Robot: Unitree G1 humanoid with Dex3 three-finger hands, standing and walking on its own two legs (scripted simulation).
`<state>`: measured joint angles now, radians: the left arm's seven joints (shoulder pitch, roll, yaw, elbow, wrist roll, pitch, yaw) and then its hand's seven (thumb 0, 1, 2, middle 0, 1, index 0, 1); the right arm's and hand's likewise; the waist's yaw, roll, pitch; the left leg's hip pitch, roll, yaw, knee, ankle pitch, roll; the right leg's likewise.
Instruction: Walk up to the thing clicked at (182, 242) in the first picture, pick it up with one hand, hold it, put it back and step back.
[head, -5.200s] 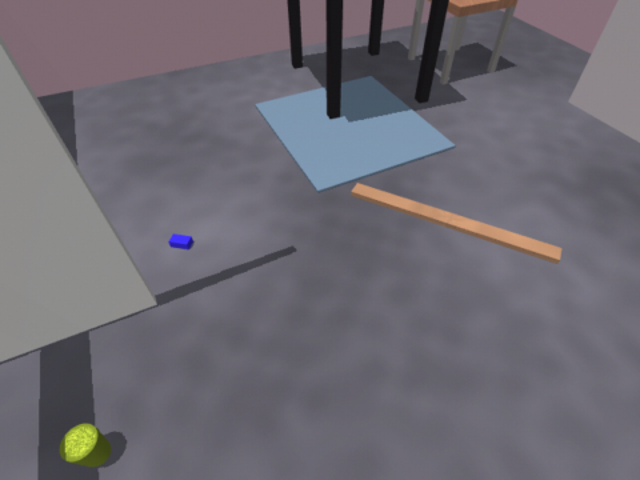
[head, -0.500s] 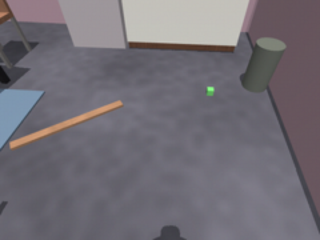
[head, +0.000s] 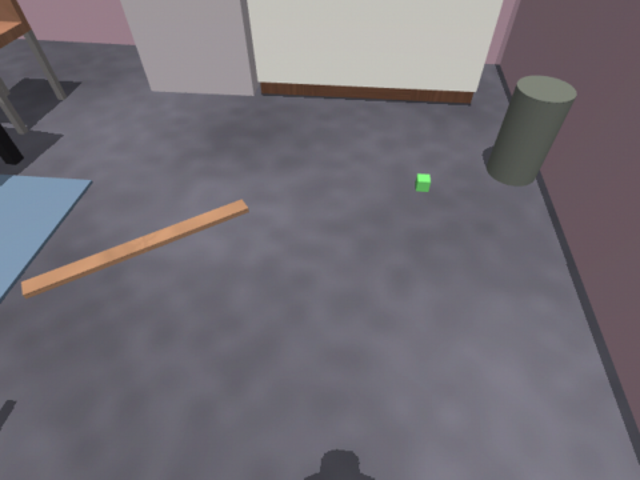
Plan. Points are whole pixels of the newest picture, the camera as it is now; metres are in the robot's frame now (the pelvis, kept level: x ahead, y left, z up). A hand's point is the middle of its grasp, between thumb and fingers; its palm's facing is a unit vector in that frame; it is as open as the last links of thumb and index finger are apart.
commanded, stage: stand
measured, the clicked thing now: out of the picture +0.12 +1.28 -0.77
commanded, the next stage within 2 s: walk up in 0.92 s
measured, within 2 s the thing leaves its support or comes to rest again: neither
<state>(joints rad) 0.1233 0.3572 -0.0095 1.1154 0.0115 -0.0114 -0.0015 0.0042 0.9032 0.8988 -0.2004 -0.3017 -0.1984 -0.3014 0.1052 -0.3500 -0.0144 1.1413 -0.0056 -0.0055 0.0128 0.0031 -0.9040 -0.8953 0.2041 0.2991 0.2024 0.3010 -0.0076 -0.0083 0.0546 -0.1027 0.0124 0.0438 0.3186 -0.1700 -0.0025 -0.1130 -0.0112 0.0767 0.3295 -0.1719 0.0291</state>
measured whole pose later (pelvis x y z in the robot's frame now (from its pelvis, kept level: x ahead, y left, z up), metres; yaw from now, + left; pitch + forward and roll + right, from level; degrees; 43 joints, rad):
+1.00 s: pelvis +0.01 +0.00 +0.00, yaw -1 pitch -2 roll +1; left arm 0.17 0.37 0.03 1.08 0.03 -0.01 -0.04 0.00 0.90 0.90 -0.20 -0.30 -0.20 -0.30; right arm 0.16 -0.35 -0.05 1.08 -0.03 -0.02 0.04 0.00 -0.90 -0.90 0.21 0.30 0.20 0.30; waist 0.00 -0.01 0.03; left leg -0.12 0.01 0.05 0.37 -0.29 0.03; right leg -0.20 -0.02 0.05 0.54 -0.39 -0.01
